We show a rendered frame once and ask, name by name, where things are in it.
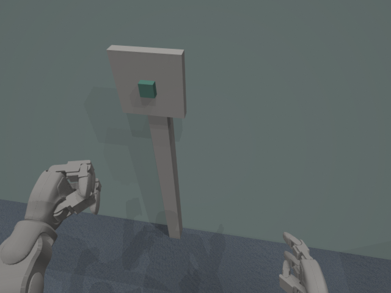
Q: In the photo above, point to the panel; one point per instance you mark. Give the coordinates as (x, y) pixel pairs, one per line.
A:
(129, 65)

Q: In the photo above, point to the button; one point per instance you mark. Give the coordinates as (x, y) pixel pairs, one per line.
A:
(147, 89)

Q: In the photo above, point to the left robot forearm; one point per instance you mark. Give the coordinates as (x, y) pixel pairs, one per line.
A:
(24, 257)

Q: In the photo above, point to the right robot hand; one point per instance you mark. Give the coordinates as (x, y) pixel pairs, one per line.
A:
(308, 275)

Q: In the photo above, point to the left robot hand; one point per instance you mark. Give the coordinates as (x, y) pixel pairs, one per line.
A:
(52, 188)

